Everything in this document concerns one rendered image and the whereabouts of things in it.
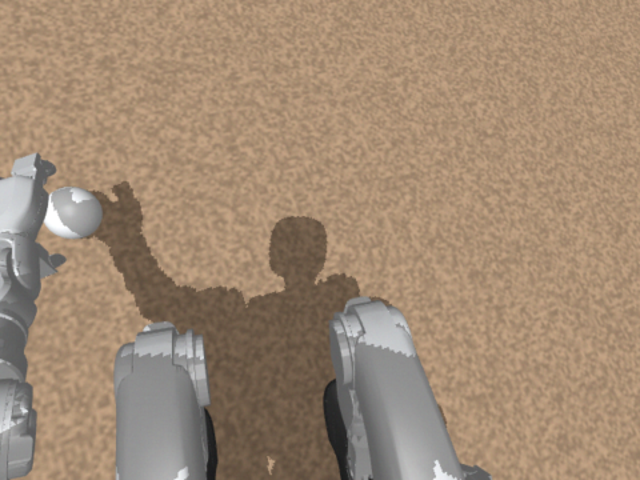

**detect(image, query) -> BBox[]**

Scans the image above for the left robot arm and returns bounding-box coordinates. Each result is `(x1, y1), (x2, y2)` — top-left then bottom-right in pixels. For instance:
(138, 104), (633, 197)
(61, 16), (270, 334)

(0, 233), (41, 480)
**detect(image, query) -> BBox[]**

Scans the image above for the left robot hand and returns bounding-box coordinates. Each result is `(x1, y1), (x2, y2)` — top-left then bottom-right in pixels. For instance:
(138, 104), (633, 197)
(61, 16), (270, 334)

(0, 153), (66, 279)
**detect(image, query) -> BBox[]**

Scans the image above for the right robot hand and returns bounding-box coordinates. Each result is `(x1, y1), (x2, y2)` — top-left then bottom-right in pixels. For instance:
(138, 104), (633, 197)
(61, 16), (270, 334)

(460, 463), (492, 480)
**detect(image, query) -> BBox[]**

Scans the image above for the right robot foot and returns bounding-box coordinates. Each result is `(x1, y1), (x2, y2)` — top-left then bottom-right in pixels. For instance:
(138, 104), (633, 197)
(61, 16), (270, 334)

(323, 379), (373, 480)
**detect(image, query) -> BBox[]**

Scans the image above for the ball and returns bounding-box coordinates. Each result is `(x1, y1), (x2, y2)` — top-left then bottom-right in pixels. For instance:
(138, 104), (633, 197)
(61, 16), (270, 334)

(43, 187), (103, 239)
